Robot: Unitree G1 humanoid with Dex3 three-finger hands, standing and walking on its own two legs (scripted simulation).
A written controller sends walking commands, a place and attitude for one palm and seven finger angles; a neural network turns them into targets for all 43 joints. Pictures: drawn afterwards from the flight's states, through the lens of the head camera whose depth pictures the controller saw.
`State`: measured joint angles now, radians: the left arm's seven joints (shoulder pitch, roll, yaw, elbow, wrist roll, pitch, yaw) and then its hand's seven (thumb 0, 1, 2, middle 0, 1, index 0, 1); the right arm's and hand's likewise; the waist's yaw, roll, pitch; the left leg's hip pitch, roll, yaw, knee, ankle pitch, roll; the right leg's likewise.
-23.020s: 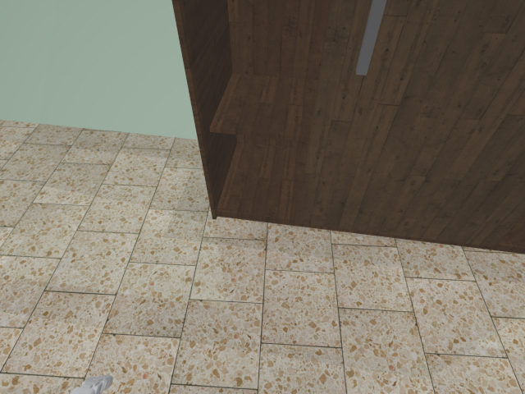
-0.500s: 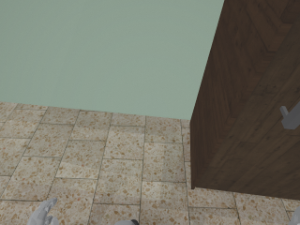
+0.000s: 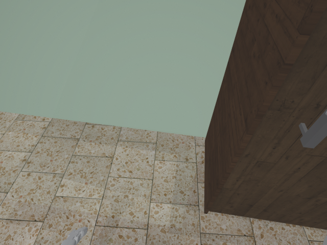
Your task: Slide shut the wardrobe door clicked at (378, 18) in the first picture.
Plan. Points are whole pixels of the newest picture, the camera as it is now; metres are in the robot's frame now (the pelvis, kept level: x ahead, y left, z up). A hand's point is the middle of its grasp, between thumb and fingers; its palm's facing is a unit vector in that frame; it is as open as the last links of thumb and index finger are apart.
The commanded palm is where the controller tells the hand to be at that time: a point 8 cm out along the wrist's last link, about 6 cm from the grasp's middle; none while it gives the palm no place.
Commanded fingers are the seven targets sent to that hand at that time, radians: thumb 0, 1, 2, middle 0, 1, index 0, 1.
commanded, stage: stop walking and hold the door there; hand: right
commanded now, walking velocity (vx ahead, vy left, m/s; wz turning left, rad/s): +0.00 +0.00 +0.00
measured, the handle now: out of the picture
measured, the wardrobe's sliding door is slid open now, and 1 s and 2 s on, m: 0.00 0.01 0.01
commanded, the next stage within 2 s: loosen the grip on the handle in 1.94 s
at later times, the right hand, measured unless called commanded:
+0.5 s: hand out of the picture +0.37 -0.32 +0.20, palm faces +0.47 +0.85 -0.23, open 6.2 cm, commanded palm +0.33 -0.38 +0.19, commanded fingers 0.00 -0.90 -0.90 0.45 1.40 0.45 1.40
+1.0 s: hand out of the picture +0.37 -0.32 +0.20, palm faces +0.28 +0.95 -0.12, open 6.2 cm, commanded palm +0.34 -0.37 +0.19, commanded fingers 0.00 -0.90 -0.90 0.45 1.40 0.45 1.40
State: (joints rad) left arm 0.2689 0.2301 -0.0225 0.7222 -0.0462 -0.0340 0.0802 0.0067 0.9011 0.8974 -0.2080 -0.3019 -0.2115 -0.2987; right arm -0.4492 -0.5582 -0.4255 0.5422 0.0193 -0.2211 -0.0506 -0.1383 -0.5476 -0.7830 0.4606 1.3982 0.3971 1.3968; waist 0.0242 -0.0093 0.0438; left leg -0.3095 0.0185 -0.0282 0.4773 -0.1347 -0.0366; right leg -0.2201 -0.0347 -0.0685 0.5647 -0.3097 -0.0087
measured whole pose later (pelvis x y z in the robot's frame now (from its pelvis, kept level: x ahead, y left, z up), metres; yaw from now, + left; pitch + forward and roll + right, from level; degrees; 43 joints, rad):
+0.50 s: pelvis +0.00 -0.02 +0.00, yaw -3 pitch +0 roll +0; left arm 0.17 0.30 0.03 0.68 -0.05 0.01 0.09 0.01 0.91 0.90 -0.20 -0.30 -0.21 -0.30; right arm -0.47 -0.51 -0.38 0.43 0.03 -0.21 -0.05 -0.15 -0.54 -0.82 0.46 1.40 0.39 1.39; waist 0.03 0.02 0.06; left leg -0.35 0.08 -0.01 0.50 -0.14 -0.07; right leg -0.27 0.03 -0.04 0.56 -0.27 -0.03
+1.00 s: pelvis -0.05 -0.11 -0.01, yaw -2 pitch -3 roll -1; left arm 0.20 0.21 0.01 0.71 -0.04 -0.03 0.08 0.01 0.91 0.90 -0.20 -0.30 -0.20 -0.30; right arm -0.63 -0.37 -0.25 0.40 0.07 -0.19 -0.07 -0.09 -0.60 -0.83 0.46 1.40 0.33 1.40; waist 0.03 0.02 0.15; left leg -0.42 0.06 0.03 0.86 -0.47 -0.03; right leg -0.32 -0.03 -0.05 0.66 -0.29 0.00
